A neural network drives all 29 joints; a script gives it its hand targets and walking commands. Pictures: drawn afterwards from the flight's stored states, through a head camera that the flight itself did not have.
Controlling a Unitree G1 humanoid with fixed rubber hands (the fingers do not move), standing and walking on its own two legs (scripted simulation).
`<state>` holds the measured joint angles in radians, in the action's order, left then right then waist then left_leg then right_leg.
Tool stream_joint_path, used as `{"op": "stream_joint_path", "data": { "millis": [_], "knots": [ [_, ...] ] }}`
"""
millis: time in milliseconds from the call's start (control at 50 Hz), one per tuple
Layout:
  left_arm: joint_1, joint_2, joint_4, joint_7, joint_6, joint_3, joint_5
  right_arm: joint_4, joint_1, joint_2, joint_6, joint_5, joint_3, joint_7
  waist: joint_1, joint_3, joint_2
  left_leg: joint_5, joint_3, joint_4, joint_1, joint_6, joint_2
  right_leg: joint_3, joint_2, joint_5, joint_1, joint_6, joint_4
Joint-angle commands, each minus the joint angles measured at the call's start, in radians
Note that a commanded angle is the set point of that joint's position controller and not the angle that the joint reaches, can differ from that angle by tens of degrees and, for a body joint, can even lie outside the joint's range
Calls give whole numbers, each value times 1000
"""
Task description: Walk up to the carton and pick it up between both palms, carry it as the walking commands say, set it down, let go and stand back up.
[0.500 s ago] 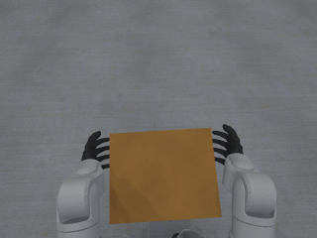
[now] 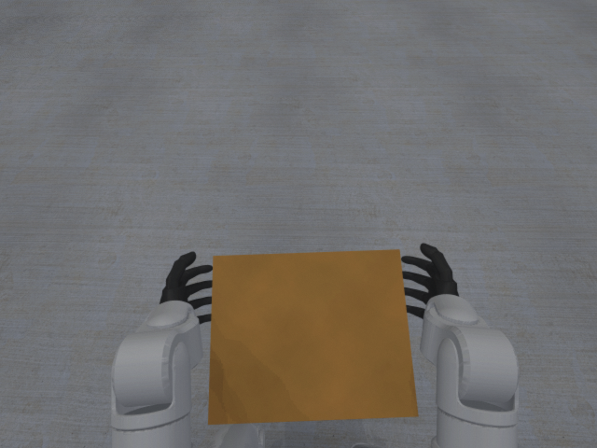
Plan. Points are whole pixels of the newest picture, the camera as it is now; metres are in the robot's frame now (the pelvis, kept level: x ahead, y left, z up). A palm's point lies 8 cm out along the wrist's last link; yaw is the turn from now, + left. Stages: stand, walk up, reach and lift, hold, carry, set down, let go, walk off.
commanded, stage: carry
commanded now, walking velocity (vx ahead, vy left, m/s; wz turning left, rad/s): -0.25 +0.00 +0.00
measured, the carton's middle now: (308, 330) +0.28 -0.01 -0.01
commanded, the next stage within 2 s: none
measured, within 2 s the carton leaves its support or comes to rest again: neither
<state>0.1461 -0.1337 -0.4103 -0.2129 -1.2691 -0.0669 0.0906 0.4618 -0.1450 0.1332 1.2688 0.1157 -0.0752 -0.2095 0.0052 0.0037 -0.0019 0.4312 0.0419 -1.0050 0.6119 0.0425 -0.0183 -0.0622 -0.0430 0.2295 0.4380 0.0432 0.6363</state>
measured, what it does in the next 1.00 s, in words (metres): walks backwards: left foot, then right foot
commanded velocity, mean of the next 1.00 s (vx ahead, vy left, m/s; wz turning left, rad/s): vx -0.14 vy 0.00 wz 0.08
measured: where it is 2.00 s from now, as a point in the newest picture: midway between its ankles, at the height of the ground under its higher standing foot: outside the picture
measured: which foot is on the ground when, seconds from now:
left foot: up 0.00-0.16, down 0.18-0.50, up 0.52-0.74, down 0.76-1.00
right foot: down 0.00-0.20, up 0.22-0.48, down 0.50-1.00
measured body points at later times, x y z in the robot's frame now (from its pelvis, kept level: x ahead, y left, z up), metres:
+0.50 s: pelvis -0.22 -0.02 -0.01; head -0.20 -0.03 +0.44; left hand +0.04 +0.16 +0.09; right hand +0.08 -0.15 +0.09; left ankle -0.11 +0.12 -0.73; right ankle -0.23 -0.13 -0.73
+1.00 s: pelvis -0.37 -0.03 -0.01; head -0.40 -0.04 +0.44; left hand -0.13 +0.15 +0.09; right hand -0.09 -0.16 +0.10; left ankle -0.31 +0.10 -0.73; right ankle -0.23 -0.13 -0.72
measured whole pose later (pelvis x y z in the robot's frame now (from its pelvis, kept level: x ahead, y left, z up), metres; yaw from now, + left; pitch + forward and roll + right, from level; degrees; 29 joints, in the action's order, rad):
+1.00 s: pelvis -0.37 -0.03 -0.01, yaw +3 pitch +0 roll +2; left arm 0.13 -0.13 -0.44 -0.22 -1.30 -0.08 0.10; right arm 0.41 -0.17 0.14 1.27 0.13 -0.06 -0.19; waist -0.04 0.07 -0.04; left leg 0.21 0.06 -0.62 0.41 0.00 0.00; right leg -0.08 -0.07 0.27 0.54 -0.01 0.66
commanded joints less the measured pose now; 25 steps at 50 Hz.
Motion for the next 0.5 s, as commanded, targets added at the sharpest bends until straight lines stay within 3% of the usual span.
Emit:
{"op": "stream_joint_path", "data": {
  "millis": [0,40,80,100,140,160,180,200,220,240,260,280,320,340,400,440,460,480],
  "knots": [
    [411,-981,-218,280,58,607,-376,119,-431,1058,-35,-477,739,288,-8,332,-135,-1,-3,-106,-84,11,-3,162,-229,-122,-146,75,-286],
    [366,-967,-200,269,55,578,-350,143,-457,1042,-26,-493,754,285,-17,353,-188,49,31,38,-115,16,17,182,-234,-34,-192,71,-322],
    [314,-943,-179,257,49,565,-334,125,-424,1024,-14,-491,754,279,-26,374,-232,92,41,189,-164,2,32,217,-253,-29,-224,80,-340],
    [318,-932,-196,252,46,575,-335,100,-392,1024,-9,-488,746,277,-28,377,-237,116,41,279,-186,-8,38,229,-255,-61,-253,86,-332],
    [311,-921,-178,246,36,593,-334,72,-358,1003,-4,-472,717,280,-19,406,-192,27,72,533,-309,-14,39,202,-227,-100,-253,47,-285],
    [306,-912,-176,246,35,603,-338,68,-352,995,-3,-466,710,283,-22,408,-137,-13,29,645,-383,-21,3,177,-191,-23,-201,6,-268],
    [302,-915,-158,243,32,602,-338,65,-354,988,-3,-459,701,283,-26,386,9,-37,-142,684,-454,-51,-125,143,-147,16,-82,-26,-170],
    [339,-930,-209,249,26,648,-361,18,-278,988,-8,-431,665,289,-5,321,347,-77,-391,732,-383,-148,-335,-11,-20,166,108,-74,34],
    [429,-971,-246,255,32,676,-384,54,-319,1009,-20,-442,664,294,3,274,368,-290,-386,740,-307,-223,-410,-13,21,266,163,-60,304],
    [482,-995,-262,260,41,692,-411,81,-345,1038,-27,-440,663,296,-2,276,255,-517,-332,697,-287,-245,-412,53,26,283,167,-56,476],
    [476,-1003,-245,267,44,690,-420,107,-360,1037,-32,-436,677,294,-7,275,129,-645,-232,635,-285,-239,-361,87,16,253,150,-62,573],
    [495,-1016,-252,274,46,701,-439,134,-401,1041,-39,-434,678,290,1,288,93,-625,-159,602,-297,-232,-314,93,17,210,161,-60,601],
    [476,-1001,-247,278,36,720,-455,110,-346,1004,-38,-407,644,280,-5,305,148,-630,-99,568,-325,-216,-266,54,14,200,152,-73,550],
    [464,-1005,-240,279,33,727,-463,115,-330,995,-41,-392,629,272,-1,345,139,-644,-119,559,-387,-207,-268,43,21,216,145,-78,470],
    [428,-968,-218,282,15,719,-464,85,-277,954,-29,-357,598,257,10,359,224,-569,-156,580,-414,-195,-269,-11,29,265,40,-89,169],
    [375,-956,-148,284,5,683,-444,42,-258,941,-22,-341,590,249,-6,379,205,-433,-154,559,-418,-169,-242,-37,40,178,-86,-84,-136],
    [383,-955,-141,290,5,680,-451,40,-254,930,-22,-331,591,247,-6,377,126,-284,-144,556,-337,-112,-200,13,2,113,-193,-76,-256],
    [395,-950,-145,293,8,678,-452,19,-249,933,-22,-327,593,250,-4,362,27,-192,-116,488,-205,-52,-142,177,-117,77,-290,-52,-295]
  ]
}}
